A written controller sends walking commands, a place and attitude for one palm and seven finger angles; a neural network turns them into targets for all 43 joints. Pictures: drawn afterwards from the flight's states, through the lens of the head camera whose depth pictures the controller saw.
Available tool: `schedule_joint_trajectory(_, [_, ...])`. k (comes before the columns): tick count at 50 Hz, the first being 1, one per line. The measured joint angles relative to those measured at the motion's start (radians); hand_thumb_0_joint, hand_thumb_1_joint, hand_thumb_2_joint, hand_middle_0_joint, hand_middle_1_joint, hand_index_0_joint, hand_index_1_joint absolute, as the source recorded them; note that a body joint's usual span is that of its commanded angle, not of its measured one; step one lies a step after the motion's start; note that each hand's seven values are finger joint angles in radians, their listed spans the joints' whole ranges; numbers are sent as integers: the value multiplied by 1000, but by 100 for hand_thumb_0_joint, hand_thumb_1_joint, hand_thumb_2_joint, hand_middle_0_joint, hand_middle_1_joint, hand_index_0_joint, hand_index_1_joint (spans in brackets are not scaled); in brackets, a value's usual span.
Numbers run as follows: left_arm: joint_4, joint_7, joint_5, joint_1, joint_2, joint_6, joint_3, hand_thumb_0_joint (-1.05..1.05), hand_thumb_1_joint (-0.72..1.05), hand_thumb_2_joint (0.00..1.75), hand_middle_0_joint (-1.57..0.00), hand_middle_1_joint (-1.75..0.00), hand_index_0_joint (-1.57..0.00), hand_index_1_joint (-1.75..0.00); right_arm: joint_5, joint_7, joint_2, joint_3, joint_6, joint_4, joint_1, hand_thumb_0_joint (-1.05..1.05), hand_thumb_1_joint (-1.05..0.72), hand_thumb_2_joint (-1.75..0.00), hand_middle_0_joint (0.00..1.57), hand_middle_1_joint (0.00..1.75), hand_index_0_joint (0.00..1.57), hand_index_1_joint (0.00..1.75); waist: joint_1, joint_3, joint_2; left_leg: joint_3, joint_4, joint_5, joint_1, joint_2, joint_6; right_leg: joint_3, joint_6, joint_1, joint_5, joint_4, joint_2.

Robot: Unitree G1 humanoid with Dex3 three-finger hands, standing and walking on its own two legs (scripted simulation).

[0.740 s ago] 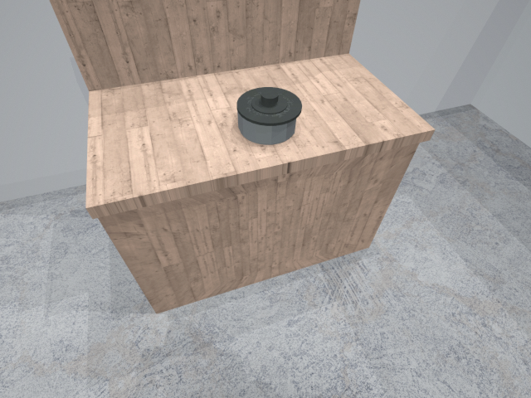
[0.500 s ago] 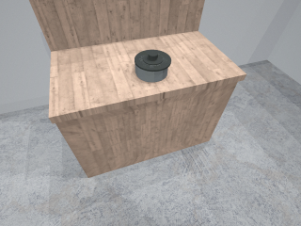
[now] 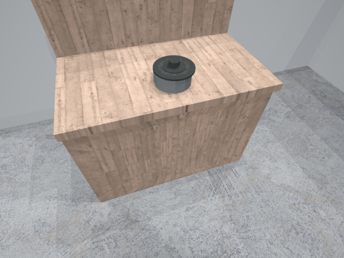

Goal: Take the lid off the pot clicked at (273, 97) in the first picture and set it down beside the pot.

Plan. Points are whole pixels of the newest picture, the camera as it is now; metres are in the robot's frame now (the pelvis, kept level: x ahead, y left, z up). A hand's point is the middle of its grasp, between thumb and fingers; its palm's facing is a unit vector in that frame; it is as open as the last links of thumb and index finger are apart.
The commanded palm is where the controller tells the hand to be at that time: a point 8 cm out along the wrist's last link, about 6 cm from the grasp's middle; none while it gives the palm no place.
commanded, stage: walk to a spot facing it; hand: left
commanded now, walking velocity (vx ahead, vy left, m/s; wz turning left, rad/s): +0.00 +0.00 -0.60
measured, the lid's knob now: (174, 61) +0.82 +0.04 +0.01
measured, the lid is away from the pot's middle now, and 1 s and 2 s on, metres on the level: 0.01 0.01 0.01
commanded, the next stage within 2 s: none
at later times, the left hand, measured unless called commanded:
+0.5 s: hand out of the picture +0.04 +0.15 -0.16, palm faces -0.06 -0.96 -0.28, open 7.4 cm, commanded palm none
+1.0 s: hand (108, 252) +0.17 +0.18 -0.17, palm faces -0.39 -0.89 -0.23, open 7.4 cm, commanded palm none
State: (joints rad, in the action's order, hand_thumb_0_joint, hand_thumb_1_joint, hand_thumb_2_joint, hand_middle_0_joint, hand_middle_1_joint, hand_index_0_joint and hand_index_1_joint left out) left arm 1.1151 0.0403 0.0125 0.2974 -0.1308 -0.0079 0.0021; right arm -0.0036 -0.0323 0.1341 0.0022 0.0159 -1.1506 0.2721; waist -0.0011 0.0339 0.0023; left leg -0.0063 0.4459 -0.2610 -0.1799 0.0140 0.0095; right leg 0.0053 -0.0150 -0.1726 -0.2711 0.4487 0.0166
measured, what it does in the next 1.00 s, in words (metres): steps on the spot, turning right: left foot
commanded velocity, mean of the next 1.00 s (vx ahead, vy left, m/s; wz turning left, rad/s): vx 0.00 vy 0.00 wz -0.60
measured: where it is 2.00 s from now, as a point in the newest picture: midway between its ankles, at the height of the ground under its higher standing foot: outside the picture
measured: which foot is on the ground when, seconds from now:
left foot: down 0.00-0.36, up 0.38-0.80, down 0.82-1.00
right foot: down 0.00-0.82, up 0.84-1.00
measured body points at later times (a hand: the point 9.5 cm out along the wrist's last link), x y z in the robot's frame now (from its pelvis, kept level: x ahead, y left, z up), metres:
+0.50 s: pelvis +0.00 -0.04 +0.00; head +0.04 -0.07 +0.44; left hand +0.05 +0.20 -0.14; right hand +0.03 -0.30 -0.17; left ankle -0.02 +0.11 -0.68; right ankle -0.02 -0.12 -0.74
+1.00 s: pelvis +0.01 +0.01 +0.00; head +0.05 +0.03 +0.45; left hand +0.19 +0.23 -0.15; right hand -0.01 -0.26 -0.11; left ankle +0.05 +0.10 -0.74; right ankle -0.06 -0.12 -0.65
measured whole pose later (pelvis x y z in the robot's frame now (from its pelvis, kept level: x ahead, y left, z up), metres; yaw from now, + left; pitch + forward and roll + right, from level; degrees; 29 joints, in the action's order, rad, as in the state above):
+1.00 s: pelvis +0.01 +0.01 +0.00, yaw -29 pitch +0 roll +0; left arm 0.88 -0.02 0.03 0.25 -0.30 0.06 0.10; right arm -0.02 -0.02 0.17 0.01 -0.02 -0.84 0.19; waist -0.04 0.06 0.08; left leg 0.06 0.45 -0.25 -0.20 -0.01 0.03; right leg 0.07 -0.07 -0.53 -0.35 1.14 -0.03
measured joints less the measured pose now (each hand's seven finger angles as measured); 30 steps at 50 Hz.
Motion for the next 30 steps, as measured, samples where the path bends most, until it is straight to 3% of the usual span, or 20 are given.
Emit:
schedule_joint_trajectory(5, [-5,-3,-1,2,1,6,8,0,90,90,-20,-30,-20,-30,-2,-4,1,4,-2,4,-2,1,-91,-90,20,30,20,30,-7,3,0,12,6,-7,-1,-6,-2,12,3,-10,-5,13,-6])
schedule_joint_trajectory(12, [-45,-22,1,0,-19,40,41,1,90,90,-20,-30,-20,-30,-9,-8,9,30,-16,64,-13,1,-91,-90,20,30,21,30,-11,17,8,73,72,-51,-26,-26,-11,71,16,-87,-52,136,-28])
schedule_joint_trajectory(16, [-76,-32,3,-6,-36,48,58,1,90,90,-20,-30,-20,-30,-13,-4,24,45,-25,99,-19,1,-91,-90,20,30,21,30,-15,31,-3,108,122,-85,-35,-48,-29,63,32,-127,-89,216,-35])
schedule_joint_trajectory(19, [-101,-33,7,-9,-36,35,63,1,90,90,-20,-30,-20,-30,-12,0,50,58,-40,118,-23,1,-91,-90,20,30,21,30,-11,30,-42,95,216,-144,-76,-78,-36,53,59,-132,-97,225,-67])
schedule_joint_trajectory(21, [-119,-25,2,-11,-34,22,65,1,90,90,-20,-30,-20,-30,-11,-1,63,63,-55,127,-43,1,-91,-90,20,30,21,30,-18,33,-42,59,383,-224,-141,-59,-38,59,68,-129,-83,204,-72])
schedule_joint_trajectory(24, [-139,-17,-1,-8,-28,18,66,0,90,90,-20,-30,-20,-30,-9,1,81,68,-57,154,-89,1,-91,-90,20,30,20,30,-32,45,-35,31,547,-225,-217,-42,-46,89,78,-106,-32,129,-85])
schedule_joint_trajectory(30, [-164,-22,1,11,-28,29,63,0,90,90,-20,-30,-20,-30,-4,5,91,70,-51,232,-184,1,-91,-90,20,30,20,30,-50,41,-10,-3,501,-166,-253,-29,-64,176,73,-83,44,24,-108])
